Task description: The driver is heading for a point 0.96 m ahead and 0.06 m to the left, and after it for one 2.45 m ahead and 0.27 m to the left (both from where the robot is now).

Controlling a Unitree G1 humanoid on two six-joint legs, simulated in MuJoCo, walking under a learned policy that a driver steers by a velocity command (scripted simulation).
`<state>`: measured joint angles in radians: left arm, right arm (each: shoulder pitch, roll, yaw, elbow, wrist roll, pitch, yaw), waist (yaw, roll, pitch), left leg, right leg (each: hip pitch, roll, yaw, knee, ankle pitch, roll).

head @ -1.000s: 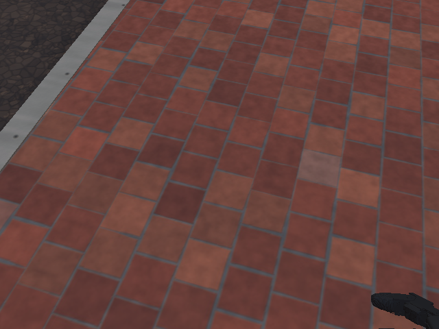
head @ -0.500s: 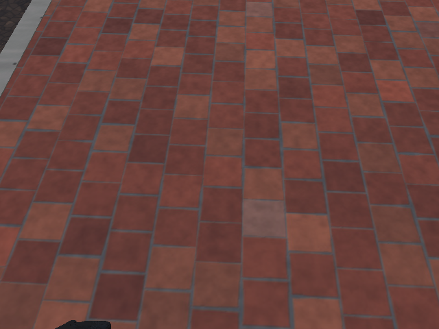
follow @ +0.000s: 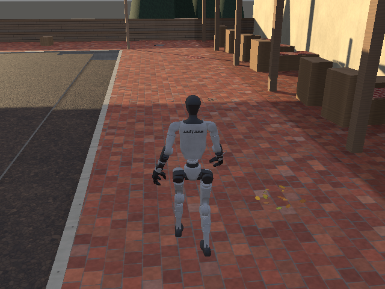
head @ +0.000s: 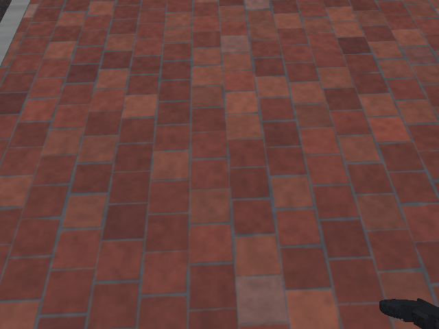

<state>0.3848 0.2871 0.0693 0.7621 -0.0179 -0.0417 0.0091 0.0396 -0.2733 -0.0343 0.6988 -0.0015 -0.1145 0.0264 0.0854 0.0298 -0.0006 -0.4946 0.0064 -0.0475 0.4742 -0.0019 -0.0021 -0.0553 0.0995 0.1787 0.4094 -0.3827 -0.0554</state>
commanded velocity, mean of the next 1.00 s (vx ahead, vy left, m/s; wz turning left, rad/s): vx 0.50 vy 0.00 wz -0.06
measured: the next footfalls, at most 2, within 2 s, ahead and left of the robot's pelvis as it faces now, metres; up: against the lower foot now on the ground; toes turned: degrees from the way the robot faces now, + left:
left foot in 0.02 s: +0.17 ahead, +0.12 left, +0.00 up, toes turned -2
right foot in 0.54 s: +0.45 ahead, -0.13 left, +0.00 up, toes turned -3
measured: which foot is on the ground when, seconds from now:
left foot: up 0.00-0.00, down 0.02-0.56, up 0.58-1.00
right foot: down 0.00-0.02, up 0.04-0.52, down 0.54-1.00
